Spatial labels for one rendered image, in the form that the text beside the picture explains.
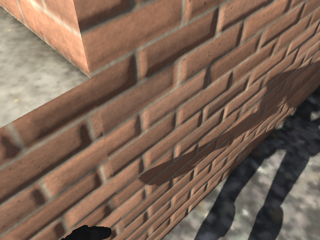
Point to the robot left hand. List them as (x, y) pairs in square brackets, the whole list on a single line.
[(89, 233)]

